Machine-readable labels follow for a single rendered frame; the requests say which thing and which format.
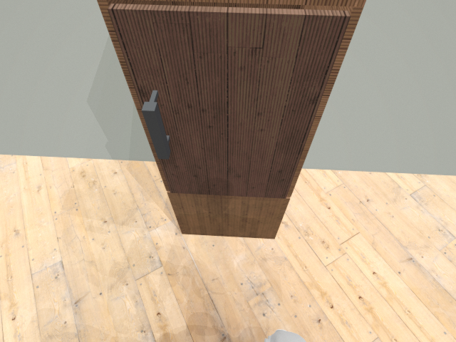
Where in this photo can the cupboard door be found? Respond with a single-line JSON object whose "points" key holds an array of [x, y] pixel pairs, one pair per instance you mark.
{"points": [[238, 89]]}

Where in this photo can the handle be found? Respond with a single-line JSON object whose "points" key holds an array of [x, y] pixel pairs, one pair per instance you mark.
{"points": [[152, 116]]}

